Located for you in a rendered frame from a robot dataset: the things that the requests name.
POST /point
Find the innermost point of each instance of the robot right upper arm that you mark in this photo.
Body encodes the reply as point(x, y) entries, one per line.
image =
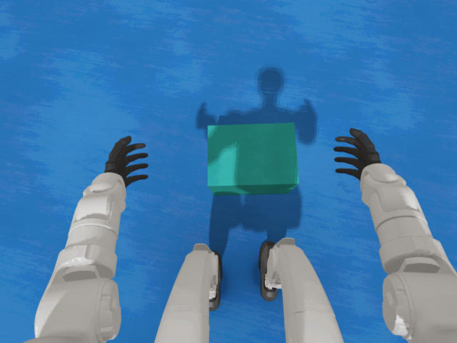
point(421, 307)

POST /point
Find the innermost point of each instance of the robot right hand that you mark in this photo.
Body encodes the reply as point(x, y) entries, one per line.
point(365, 153)

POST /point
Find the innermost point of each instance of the robot left upper arm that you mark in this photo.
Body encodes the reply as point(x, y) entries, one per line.
point(81, 311)

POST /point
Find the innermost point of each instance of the left robot shin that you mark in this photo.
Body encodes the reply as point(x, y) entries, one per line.
point(212, 291)

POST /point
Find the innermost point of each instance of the robot left forearm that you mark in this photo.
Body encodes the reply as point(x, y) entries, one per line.
point(91, 243)

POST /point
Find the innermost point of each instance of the robot right forearm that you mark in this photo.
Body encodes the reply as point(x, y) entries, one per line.
point(407, 244)

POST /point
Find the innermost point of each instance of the right robot shin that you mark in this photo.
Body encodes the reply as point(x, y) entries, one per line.
point(268, 281)

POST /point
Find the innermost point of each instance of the robot shin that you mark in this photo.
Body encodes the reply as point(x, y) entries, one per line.
point(268, 281)
point(212, 291)

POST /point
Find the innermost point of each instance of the carton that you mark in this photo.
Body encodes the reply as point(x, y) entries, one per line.
point(248, 159)

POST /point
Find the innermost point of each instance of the robot left hand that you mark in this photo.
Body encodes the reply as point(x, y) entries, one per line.
point(117, 161)

